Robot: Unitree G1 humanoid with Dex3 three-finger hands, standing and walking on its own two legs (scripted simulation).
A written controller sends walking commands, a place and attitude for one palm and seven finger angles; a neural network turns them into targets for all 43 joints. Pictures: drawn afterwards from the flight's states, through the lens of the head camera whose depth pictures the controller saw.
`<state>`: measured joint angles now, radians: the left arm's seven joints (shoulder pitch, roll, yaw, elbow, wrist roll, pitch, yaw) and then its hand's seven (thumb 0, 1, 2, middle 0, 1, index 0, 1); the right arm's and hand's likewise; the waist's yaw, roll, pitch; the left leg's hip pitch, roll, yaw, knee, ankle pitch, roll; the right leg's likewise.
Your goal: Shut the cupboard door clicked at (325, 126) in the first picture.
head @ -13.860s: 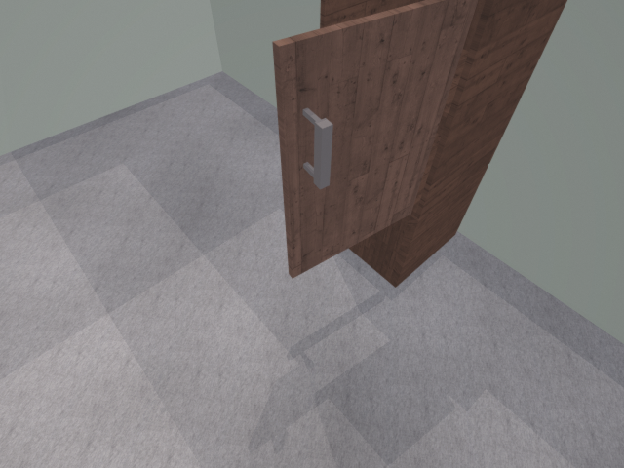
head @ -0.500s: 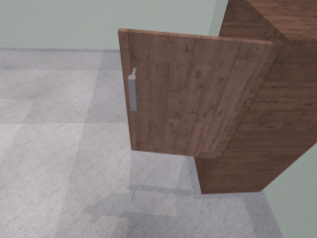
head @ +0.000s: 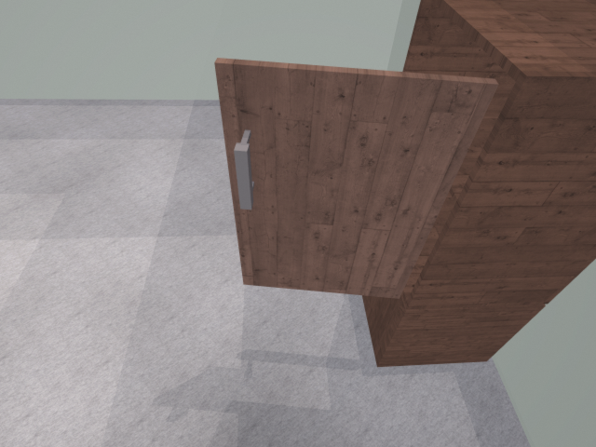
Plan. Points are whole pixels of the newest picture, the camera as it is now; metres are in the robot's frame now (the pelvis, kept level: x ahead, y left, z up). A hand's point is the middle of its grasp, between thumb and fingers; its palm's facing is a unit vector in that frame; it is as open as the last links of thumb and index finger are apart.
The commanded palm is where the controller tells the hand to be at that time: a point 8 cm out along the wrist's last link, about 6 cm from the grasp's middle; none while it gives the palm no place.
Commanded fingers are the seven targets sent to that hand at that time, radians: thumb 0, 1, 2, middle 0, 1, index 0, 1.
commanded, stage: shuffle to correct the standing spot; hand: left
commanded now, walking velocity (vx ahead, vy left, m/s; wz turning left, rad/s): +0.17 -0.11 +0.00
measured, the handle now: (246, 170) +0.54 +0.13 +0.07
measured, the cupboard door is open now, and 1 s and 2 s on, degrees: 82 82 82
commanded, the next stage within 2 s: come to a stop and stand still in 0.70 s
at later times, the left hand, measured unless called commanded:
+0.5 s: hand out of the picture +0.03 +0.16 -0.19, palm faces -0.02 -0.99 -0.11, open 7.4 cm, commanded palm none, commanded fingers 0.00 0.90 0.90 -0.20 -0.30 -0.20 -0.30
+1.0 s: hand out of the picture +0.15 +0.12 -0.18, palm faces -0.01 -0.98 -0.19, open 7.2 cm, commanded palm none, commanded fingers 0.00 0.90 0.90 -0.20 -0.30 -0.20 -0.30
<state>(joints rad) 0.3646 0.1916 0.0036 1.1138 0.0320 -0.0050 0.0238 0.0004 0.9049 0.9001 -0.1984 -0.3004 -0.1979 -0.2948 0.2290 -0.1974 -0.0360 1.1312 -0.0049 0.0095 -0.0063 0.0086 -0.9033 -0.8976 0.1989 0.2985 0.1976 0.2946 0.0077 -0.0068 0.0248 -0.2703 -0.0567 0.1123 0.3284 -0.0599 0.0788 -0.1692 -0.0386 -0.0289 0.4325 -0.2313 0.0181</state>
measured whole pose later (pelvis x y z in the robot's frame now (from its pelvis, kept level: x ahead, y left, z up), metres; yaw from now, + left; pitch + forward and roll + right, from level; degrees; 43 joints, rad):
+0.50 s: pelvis +0.02 +0.01 +0.00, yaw -3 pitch +0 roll -1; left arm 0.30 0.15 0.05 1.07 0.04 0.02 0.01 0.01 0.92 0.90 -0.20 -0.30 -0.20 -0.29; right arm 0.41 -0.07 -0.02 1.13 -0.02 -0.04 -0.03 0.01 -0.90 -0.90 0.20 0.30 0.20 0.29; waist -0.02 -0.06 0.01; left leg -0.26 -0.03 0.12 0.42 -0.16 0.10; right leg -0.48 -0.05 -0.01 1.00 -0.27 -0.01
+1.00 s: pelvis +0.10 -0.05 -0.01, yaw -2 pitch +0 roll -2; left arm 0.22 0.16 0.04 1.04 0.02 -0.02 0.03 -0.01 0.95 0.90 -0.20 -0.30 -0.20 -0.29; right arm 0.29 -0.18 -0.04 1.08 -0.01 -0.01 -0.03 0.01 -0.91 -0.90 0.20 0.30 0.19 0.29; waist -0.01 0.01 0.07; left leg -0.32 0.05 0.07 0.58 -0.19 -0.01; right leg -0.17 -0.02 -0.07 0.51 -0.33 0.01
